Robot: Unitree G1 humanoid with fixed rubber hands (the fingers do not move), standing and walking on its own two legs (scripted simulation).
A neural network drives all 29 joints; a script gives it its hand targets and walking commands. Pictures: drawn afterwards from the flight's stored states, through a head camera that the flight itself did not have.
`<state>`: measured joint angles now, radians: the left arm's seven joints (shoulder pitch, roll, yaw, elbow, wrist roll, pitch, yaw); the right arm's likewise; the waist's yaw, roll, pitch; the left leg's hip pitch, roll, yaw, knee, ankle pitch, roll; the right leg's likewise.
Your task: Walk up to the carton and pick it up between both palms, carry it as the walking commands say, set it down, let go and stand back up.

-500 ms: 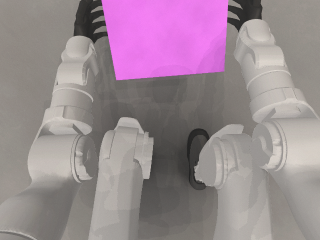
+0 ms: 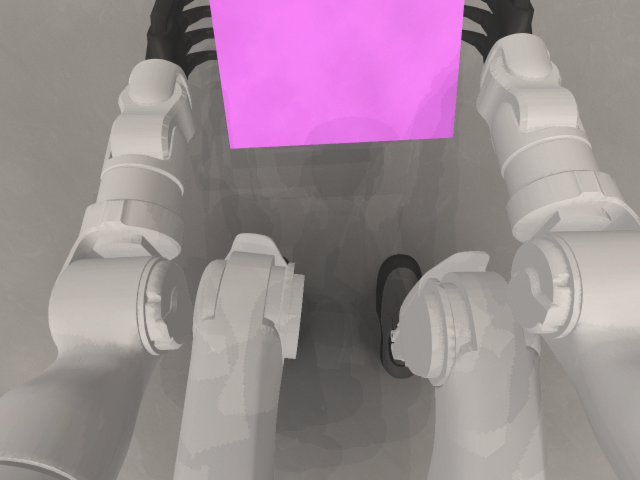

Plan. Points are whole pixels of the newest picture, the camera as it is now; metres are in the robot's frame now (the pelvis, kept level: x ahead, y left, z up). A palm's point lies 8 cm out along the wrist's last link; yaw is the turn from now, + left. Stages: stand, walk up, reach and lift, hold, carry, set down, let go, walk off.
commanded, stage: set down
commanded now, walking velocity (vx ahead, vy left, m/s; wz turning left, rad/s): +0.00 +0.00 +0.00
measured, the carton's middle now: (335, 57) +0.52 +0.03 -0.26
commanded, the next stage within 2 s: none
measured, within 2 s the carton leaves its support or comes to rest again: rests again in 0.90 s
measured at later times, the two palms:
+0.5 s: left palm (172, 57) +0.50 +0.20 -0.19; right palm (502, 34) +0.53 -0.14 -0.18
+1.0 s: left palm (171, 82) +0.48 +0.20 -0.21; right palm (496, 47) +0.52 -0.14 -0.19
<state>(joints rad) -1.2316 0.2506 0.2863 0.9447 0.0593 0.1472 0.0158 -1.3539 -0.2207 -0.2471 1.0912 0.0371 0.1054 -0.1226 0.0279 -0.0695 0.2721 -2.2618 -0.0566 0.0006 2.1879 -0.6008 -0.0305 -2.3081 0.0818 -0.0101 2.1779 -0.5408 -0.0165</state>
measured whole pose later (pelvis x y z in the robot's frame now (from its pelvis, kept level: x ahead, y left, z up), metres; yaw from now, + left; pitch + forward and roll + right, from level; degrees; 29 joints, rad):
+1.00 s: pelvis +0.01 +0.00 +0.00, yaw +0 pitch +39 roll +2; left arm -1.20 0.27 0.26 1.06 0.00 -0.02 0.05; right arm -1.34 -0.25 -0.13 1.17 0.15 0.00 -0.13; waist 0.03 -0.07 0.28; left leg -2.26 -0.05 0.00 2.21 -0.63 -0.03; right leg -2.31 0.08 -0.01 2.20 -0.57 -0.02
